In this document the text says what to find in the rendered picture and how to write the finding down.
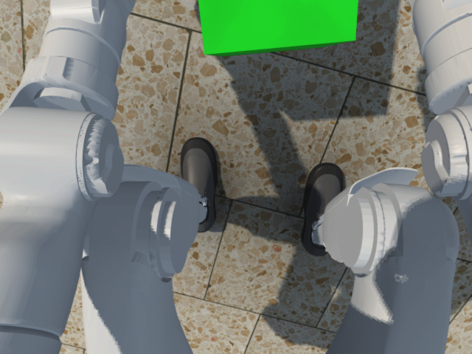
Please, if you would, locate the left robot forearm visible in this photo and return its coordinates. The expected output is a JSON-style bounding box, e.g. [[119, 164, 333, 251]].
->
[[0, 0, 136, 121]]

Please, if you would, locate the robot right thigh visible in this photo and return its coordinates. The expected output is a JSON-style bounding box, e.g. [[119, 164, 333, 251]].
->
[[325, 183, 456, 354]]

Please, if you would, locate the robot left upper arm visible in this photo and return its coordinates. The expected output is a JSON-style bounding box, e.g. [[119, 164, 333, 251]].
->
[[0, 106, 124, 354]]

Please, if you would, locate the carton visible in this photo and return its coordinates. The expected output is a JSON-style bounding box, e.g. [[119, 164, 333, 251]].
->
[[198, 0, 358, 57]]

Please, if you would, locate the robot right upper arm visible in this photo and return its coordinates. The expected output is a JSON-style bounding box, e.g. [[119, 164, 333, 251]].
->
[[420, 105, 472, 247]]

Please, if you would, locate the robot right foot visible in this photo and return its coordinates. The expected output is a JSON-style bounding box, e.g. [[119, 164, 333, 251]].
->
[[301, 163, 344, 256]]

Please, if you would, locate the right robot forearm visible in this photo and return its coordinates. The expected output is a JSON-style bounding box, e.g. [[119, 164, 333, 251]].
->
[[407, 0, 472, 115]]

